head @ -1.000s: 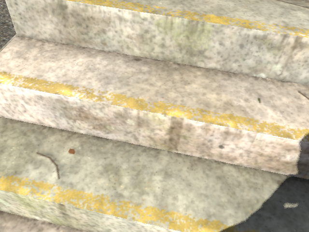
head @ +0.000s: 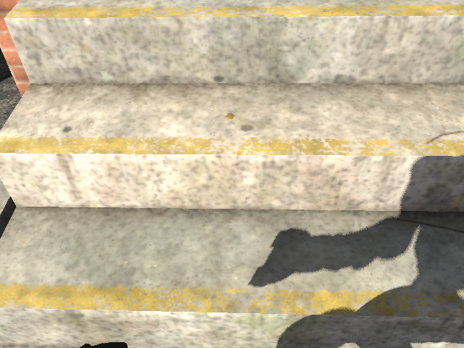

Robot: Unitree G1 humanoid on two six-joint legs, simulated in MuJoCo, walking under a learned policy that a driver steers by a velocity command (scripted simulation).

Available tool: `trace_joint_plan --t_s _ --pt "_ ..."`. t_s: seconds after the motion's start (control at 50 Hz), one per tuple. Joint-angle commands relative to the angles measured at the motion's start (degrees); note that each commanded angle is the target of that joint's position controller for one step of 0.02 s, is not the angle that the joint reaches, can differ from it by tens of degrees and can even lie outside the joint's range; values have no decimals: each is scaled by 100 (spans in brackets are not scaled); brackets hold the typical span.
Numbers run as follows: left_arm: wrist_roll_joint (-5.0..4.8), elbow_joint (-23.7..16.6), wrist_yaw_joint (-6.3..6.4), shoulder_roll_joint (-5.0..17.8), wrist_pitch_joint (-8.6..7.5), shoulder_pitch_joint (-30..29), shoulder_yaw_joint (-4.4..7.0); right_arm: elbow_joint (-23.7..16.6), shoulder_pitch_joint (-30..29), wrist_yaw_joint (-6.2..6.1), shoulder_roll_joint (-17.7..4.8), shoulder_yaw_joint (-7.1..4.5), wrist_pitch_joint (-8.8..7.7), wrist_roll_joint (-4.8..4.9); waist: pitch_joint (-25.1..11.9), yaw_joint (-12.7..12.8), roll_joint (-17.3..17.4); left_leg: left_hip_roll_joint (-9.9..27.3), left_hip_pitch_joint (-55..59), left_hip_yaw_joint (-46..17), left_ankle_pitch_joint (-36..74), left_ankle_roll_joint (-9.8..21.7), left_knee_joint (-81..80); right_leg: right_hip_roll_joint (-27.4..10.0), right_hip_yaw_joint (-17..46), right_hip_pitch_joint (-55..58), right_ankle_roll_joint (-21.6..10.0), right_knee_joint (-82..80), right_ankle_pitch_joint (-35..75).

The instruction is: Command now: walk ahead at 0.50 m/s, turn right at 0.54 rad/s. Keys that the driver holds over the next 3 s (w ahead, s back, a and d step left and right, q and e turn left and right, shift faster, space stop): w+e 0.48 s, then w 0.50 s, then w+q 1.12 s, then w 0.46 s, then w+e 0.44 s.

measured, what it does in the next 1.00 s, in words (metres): climbs, turning right: right foot 0.18 m higher, then left foot 0.19 m higher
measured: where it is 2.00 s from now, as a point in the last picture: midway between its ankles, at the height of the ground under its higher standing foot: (360, 4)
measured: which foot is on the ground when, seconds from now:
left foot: down 0.00-0.28, up 0.30-0.76, down 0.78-1.00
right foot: up 0.00-0.26, down 0.28-0.80, up 0.82-1.00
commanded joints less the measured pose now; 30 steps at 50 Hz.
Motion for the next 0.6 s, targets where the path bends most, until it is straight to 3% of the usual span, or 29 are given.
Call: trace_joint_plan --t_s 0.02,0.04,0.08,0.1,0.12,0.16,0.18,0.2,0.22,0.24,0.26,0.28,0.3,0.32,0.34,0.36,0.38,0.4,0.42,0.44,0.48,0.5,0.54,0.56,0.58,0.6 --pt "-80 -295 118 -571 236 -24 -288 -133 -117 102 352 253 -413 -41 1132 128 295 1676 -506 -1338 1634 476 -3188 115 -154 -873 2 966 -336" --pt "-46 -505 178 -625 271 -183 -297 -90 121 137 0 165 -485 -19 1061 150 531 1671 141 -1316 1372 460 -3386 12 -24 -1474 -72 1162 -906" --pt "-6 -880 253 -641 311 -1040 -350 97 695 199 -238 102 -524 -17 1086 -55 424 1598 1249 -1143 1018 399 -3623 -41 -8 -2530 -238 1549 -1936" --pt "21 -1016 252 -576 292 -1413 -367 117 904 163 -172 122 -488 -32 1082 -160 219 1502 1630 -979 925 294 -3674 -78 -56 -2743 -234 1155 -2138" --pt "40 -1187 191 -626 283 -1687 -475 160 1035 155 -53 148 -420 15 1080 -86 -53 1192 1483 -648 712 95 -3792 -244 -353 -2415 -195 -17 -1948" --pt "61 -1418 74 -474 339 -2217 -471 185 1399 16 -116 142 -334 14 945 -356 210 1149 1707 -484 1369 211 -4260 -340 -955 -2049 -72 -1024 -1950" --pt "20 -1500 -53 -468 407 -2129 -579 121 1384 -68 -383 85 -297 153 589 -366 755 1202 1739 -175 2481 477 -4971 -593 -1619 -1024 -123 -2259 -2113" --pt "-35 -1434 -137 -441 403 -2152 -596 30 1205 -116 -252 124 -210 270 547 -395 686 864 1405 134 3457 563 -5002 -496 -1964 315 -85 -3606 -2340" --pt "-107 -1068 -150 -371 406 -1671 -561 -216 1147 -197 -482 128 -215 411 -76 -360 616 1115 1471 210 7342 710 -4273 40 -2554 1884 -19 -4185 -2377" --pt "-183 -866 -92 -246 470 -928 -446 -345 1326 -255 -1080 -12 -242 416 -762 -79 1038 1428 2124 123 10188 687 -3226 416 -2619 2615 13 -4337 -2451" --pt "-49 -586 18 -95 505 285 -389 -477 1131 -190 -1477 -106 -250 490 -1654 397 1643 1760 2979 21 11907 759 -1837 500 -2189 3176 -197 -4590 -2589" --pt "-6 -477 17 322 436 855 -241 -779 848 2 -1641 -210 -239 598 -2137 615 1779 1615 3128 -89 11500 617 -398 744 -1623 3914 -292 -5905 -2685" --pt "-30 -328 64 881 468 940 -39 -1321 540 193 -1418 -209 -382 457 -2327 585 1344 1176 1102 -539 9199 276 1364 163 513 5272 -604 -6773 -3189" --pt "-29 -369 110 1547 569 790 284 -1899 -141 474 -821 -155 -462 256 -2317 542 -82 -218 -906 -982 2134 -156 4093 -1000 3997 5707 -1171 -9089 -4585" --pt "88 -519 82 1730 605 77 424 -2166 -494 508 -379 -152 -448 43 -2365 280 211 -366 -1900 -2279 1880 -205 6783 -1284 5122 5547 -1031 -10056 -5026" --pt "69 -263 24 1568 462 -85 398 -2585 -661 379 60 -50 -394 -88 -1802 -71 374 -185 -2520 -2351 2244 -141 7648 -1295 4610 5047 -801 -10099 -4617" --pt "28 193 -6 1260 267 266 354 -2796 -914 219 342 77 -339 -110 -814 -143 676 -120 -3171 -2223 2228 -16 7952 -1194 3956 4470 -633 -9817 -4109" --pt "40 654 4 812 112 513 230 -2925 -879 107 645 256 -326 -132 142 -358 792 -72 -3772 -2128 2037 94 8150 -896 3067 3940 -539 -9567 -2969" --pt "110 913 -29 443 43 597 101 -2933 -667 69 760 365 -243 -100 457 -610 693 -97 -4004 -2089 1808 139 8367 -721 2412 3649 -465 -9481 -2370" --pt "67 1044 -95 345 -8 775 58 -2964 -491 6 921 467 -129 -164 479 -803 583 19 -4162 -2116 1707 167 8287 -573 1699 3701 -306 -9336 -1208" --pt "28 1205 -156 452 -102 882 20 -3073 -809 -57 805 534 62 -105 699 -804 415 116 -4547 -1936 1456 89 7719 -557 1182 3467 -232 -9554 -888" --pt "67 1328 -182 394 -167 1130 -40 -3114 -1150 -110 802 562 99 -61 617 -677 342 76 -4763 -1721 1366 79 8031 -582 1057 3513 -240 -9659 -558" --pt "117 1657 -243 430 -329 1715 -102 -3318 -1902 -186 1110 698 163 -19 553 -404 -106 43 -5836 -1421 780 216 9414 -857 1290 4032 -332 -10024 -807" --pt "84 1725 -245 478 -375 1795 -110 -3464 -2146 -185 1178 743 168 -15 634 -417 -85 148 -6132 -1487 708 282 9328 -918 1336 4132 -269 -10185 -1416" --pt "57 1802 -197 455 -379 1997 -112 -3697 -2619 -208 1370 830 195 -86 705 -350 -9 184 -6416 -1509 565 385 9474 -924 1425 4270 -140 -10262 -1241" --pt "31 1871 -181 561 -365 2140 -100 -3883 -2994 -170 1363 888 222 -89 746 -295 116 228 -6339 -1263 551 381 8496 -778 1168 4306 63 -10513 -1498"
